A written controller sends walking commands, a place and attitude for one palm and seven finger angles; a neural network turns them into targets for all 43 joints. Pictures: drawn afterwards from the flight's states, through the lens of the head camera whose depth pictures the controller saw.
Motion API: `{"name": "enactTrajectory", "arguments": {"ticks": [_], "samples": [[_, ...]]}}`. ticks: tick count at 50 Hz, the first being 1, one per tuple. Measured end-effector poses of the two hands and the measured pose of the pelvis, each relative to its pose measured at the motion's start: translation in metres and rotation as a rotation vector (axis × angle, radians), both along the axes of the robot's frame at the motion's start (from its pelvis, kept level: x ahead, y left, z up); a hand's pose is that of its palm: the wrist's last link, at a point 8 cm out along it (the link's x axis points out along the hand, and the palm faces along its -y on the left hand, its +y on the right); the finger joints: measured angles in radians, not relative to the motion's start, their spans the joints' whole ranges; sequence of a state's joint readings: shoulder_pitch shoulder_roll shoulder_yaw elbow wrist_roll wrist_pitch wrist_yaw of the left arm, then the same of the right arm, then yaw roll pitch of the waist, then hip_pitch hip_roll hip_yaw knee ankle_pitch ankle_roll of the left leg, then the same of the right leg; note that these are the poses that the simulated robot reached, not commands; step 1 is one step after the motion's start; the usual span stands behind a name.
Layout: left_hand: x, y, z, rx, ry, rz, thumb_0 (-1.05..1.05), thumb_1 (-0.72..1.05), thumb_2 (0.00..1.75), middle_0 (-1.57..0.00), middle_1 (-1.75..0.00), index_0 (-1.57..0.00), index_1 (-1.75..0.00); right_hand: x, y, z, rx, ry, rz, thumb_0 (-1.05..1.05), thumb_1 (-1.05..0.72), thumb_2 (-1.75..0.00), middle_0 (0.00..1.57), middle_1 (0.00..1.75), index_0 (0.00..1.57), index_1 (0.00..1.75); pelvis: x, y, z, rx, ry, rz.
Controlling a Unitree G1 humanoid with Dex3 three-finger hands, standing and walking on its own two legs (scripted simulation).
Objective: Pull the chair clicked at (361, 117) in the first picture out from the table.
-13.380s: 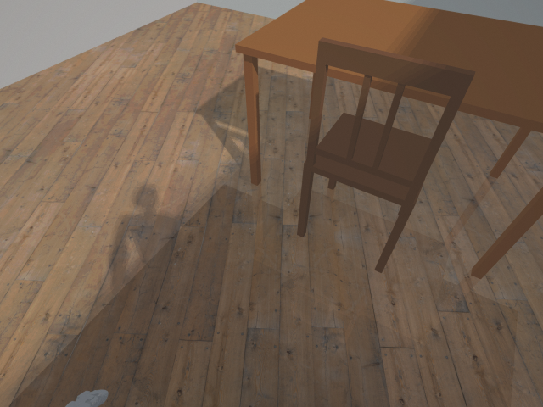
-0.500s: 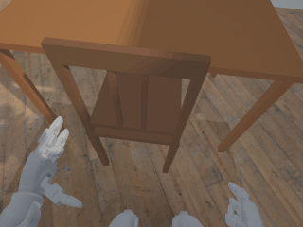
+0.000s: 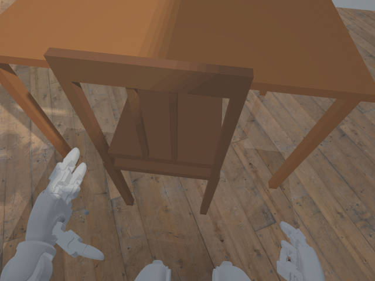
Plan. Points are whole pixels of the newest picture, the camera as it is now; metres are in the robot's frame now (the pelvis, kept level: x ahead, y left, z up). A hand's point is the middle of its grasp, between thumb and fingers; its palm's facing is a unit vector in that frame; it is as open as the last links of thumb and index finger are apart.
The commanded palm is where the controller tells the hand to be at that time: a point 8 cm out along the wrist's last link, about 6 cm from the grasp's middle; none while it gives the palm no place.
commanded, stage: aim the fingers beside a spindle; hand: left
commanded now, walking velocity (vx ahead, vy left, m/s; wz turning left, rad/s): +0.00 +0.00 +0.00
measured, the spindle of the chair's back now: (139, 126) +0.49 +0.15 -0.02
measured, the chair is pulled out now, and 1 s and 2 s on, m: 0.00 0.00 0.00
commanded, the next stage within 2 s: push the fingers through the gap in 1.98 s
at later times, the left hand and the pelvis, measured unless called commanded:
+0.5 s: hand (104, 200) +0.27 +0.18 +0.02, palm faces -0.06 -1.00 -0.05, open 16.9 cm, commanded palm +0.26 +0.23 +0.02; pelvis +0.00 -0.01 -0.01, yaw +0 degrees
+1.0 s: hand (121, 185) +0.31 +0.16 +0.00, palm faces -0.07 -1.00 -0.04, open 16.9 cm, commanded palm +0.29 +0.21 +0.00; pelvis -0.01 -0.01 -0.02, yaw -1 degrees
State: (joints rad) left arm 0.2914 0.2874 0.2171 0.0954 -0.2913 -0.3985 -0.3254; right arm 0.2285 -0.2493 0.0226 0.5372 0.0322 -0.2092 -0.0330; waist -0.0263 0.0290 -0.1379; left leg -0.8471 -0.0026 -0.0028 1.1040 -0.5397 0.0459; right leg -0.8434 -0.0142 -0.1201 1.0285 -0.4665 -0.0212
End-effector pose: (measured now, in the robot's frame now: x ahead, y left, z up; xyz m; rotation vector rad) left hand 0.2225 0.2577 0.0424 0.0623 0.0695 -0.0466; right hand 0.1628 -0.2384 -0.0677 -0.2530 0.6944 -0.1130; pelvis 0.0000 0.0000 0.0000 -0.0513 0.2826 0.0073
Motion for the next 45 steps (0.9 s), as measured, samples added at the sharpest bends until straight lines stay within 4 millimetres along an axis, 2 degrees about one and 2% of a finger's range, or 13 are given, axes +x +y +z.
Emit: {"name": "enactTrajectory", "arguments": {"ticks": [14,20,26,32,45], "samples": [[0.025,-0.016,-0.010,-0.011,-0.009,-0.022,-0.01,-0.50,0.30,-0.06,-0.08,-0.06,-0.08,-0.004,-0.012,-0.011,-0.010,0.038,-0.015,0.01,-0.90,-0.90,0.20,0.30,0.20,0.30,0.002,-0.006,-0.005,0.008,0.024,-0.008],[0.027,-0.015,-0.011,-0.009,-0.018,-0.005,-0.01,-0.50,0.30,-0.06,-0.08,-0.06,-0.08,-0.009,-0.015,-0.014,-0.004,0.057,-0.031,0.01,-0.90,-0.90,0.20,0.30,0.20,0.30,0.004,-0.007,-0.006,0.010,0.031,-0.010],[0.030,-0.024,-0.017,-0.015,-0.027,-0.020,-0.01,-0.50,0.30,-0.06,-0.08,-0.06,-0.08,-0.010,-0.017,-0.020,-0.008,0.069,-0.021,0.01,-0.90,-0.90,0.20,0.30,0.20,0.30,0.002,-0.007,-0.010,0.011,0.041,-0.008],[0.042,-0.034,-0.024,-0.020,-0.036,-0.032,-0.01,-0.50,0.30,-0.06,-0.08,-0.06,-0.08,-0.011,-0.016,-0.028,-0.006,0.081,-0.015,0.01,-0.90,-0.90,0.20,0.30,0.20,0.30,-0.002,-0.007,-0.015,0.015,0.051,-0.011],[0.061,-0.039,-0.033,-0.023,-0.035,-0.022,-0.01,-0.50,0.30,-0.06,-0.08,-0.06,-0.08,-0.022,-0.016,-0.037,0.008,0.124,-0.020,0.01,-0.90,-0.90,0.20,0.30,0.20,0.30,-0.007,-0.008,-0.019,0.018,0.065,-0.015]]}}
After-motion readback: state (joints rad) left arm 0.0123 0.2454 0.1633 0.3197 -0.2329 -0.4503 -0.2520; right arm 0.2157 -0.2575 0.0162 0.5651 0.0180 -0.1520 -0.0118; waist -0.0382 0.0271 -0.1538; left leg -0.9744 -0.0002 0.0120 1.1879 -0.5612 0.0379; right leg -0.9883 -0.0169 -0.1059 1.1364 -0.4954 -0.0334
